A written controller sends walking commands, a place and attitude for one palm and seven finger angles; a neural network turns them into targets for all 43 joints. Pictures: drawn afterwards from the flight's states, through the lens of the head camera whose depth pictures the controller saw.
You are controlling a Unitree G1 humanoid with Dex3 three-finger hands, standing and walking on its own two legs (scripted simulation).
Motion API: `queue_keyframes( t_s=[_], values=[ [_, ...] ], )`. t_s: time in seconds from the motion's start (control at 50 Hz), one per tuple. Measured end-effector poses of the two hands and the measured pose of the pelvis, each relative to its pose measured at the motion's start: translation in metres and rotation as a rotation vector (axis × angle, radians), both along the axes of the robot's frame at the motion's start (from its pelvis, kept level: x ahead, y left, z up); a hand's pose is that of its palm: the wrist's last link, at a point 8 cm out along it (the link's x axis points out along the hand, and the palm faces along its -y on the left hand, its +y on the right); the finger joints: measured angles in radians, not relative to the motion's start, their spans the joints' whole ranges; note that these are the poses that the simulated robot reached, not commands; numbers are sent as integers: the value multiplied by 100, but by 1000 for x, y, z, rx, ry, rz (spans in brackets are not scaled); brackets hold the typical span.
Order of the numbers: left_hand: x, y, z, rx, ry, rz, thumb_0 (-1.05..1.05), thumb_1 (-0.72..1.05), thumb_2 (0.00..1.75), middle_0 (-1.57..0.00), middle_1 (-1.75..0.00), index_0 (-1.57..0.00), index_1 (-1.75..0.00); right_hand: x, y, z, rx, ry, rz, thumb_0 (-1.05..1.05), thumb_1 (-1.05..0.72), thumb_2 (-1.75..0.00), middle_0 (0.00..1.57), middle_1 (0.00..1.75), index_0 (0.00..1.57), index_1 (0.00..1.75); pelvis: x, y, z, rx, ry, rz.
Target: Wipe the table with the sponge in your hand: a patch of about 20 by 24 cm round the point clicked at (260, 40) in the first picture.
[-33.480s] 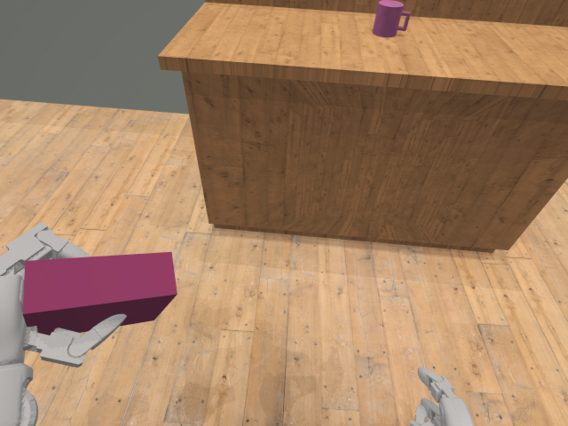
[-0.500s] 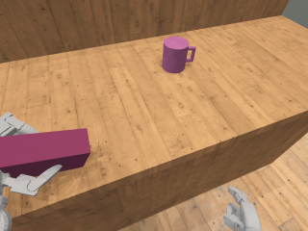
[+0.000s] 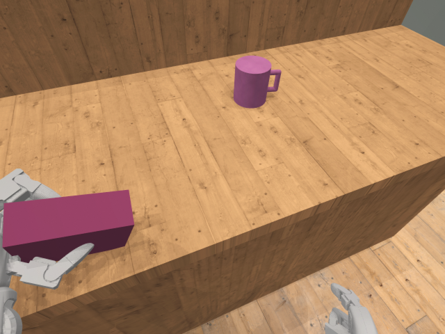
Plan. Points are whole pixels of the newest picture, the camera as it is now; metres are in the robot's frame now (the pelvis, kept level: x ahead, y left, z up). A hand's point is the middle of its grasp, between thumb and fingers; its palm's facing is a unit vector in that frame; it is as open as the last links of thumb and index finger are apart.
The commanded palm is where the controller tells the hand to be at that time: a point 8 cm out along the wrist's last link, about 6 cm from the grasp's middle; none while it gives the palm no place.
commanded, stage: come to a stop and stand still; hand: left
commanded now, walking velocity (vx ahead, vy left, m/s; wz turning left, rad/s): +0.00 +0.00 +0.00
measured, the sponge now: (93, 226) +0.23 +0.19 +0.15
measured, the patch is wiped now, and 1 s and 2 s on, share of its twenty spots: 0.05 0.05 0.10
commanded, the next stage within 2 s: look again from close up in 0.74 s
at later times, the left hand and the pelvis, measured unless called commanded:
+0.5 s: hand out of the picture +0.24 +0.32 +0.18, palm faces +0.39 -0.86 -0.34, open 9.4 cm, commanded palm +0.18 +0.35 +0.18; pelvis +0.01 +0.07 +0.00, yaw -1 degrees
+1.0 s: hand out of the picture +0.24 +0.32 +0.17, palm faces +0.42 -0.83 -0.36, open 9.3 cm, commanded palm +0.18 +0.35 +0.18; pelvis +0.02 +0.07 +0.01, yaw -1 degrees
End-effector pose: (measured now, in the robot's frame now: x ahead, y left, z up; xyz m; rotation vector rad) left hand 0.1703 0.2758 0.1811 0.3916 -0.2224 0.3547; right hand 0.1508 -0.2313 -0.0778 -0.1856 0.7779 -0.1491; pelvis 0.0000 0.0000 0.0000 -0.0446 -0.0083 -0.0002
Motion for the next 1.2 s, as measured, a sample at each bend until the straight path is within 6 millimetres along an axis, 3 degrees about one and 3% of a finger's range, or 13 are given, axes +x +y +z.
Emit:
queue_keyframes(
  t_s=[0.08, 0.14, 0.2, 0.26, 0.34, 0.52, 0.64, 0.76, 1.02, 1.2],
  values=[
    [8, 13, 7, 34, -36, -21, -2, -44, 106, -82, -140, -80, -141, -3, 5, 2, -36, 17, 3, 1, -90, -90, 20, 30, 20, 30, 4, 9, 2, 1, -9, 2],
    [29, 50, 27, 163, -137, -8, -2, -45, 106, -83, -139, -81, -141, -5, 13, 6, -56, 26, 47, 1, -90, -90, 20, 30, 20, 30, 1, 13, 4, 12, 3, -13],
    [41, 73, 20, 138, -107, 37, -2, -45, 106, -82, -139, -80, -141, -2, 21, 14, -33, -29, 44, 1, -90, -90, 20, 30, 20, 30, -1, 26, 5, 21, 3, -42],
    [40, 65, 6, 94, -70, -13, -1, -44, 106, -81, -140, -80, -142, 1, 31, 22, -23, -91, 29, 1, -90, -90, 20, 30, 20, 30, -1, 42, 4, 25, 1, -59],
    [29, 55, 6, 72, -106, -97, 0, -43, 106, -80, -142, -78, -143, 6, 50, 27, -36, -112, 32, 1, -90, -90, 20, 30, 20, 30, 4, 56, 4, 23, 1, -53],
    [26, 91, 3, 60, -132, -23, -1, -44, 106, -81, -140, -80, -142, 24, 96, 22, -12, -83, 106, 1, -90, -90, 20, 30, 20, 30, 11, 73, 5, 14, 0, -24],
    [29, 94, 0, 48, -110, -1, -1, -44, 106, -82, -140, -80, -142, 34, 111, 20, 12, -83, 133, 1, -90, -90, 20, 30, 21, 30, 13, 79, 5, 11, -2, -21],
    [30, 93, 0, 54, -93, -3, -1, -44, 106, -81, -141, -79, -142, 38, 108, 20, 4, -73, 123, 1, -90, -90, 20, 30, 21, 30, 15, 79, 6, 9, 0, -17],
    [26, 85, 3, 66, -79, 23, 0, -43, 106, -80, -142, -79, -143, 31, 77, 21, -34, -52, 72, 1, -90, -90, 20, 30, 21, 30, 16, 70, 7, 12, -8, -9],
    [24, 78, 2, 53, -68, 41, 0, -43, 106, -80, -142, -79, -143, 28, 67, 18, -33, -46, 60, 1, -90, -90, 20, 30, 20, 30, 16, 62, 8, 11, -9, -10]
  ],
)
